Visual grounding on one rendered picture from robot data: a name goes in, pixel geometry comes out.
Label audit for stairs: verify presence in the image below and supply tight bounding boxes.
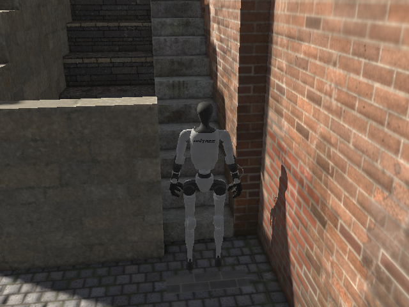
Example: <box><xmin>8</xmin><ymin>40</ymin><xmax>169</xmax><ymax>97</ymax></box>
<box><xmin>150</xmin><ymin>0</ymin><xmax>234</xmax><ymax>242</ymax></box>

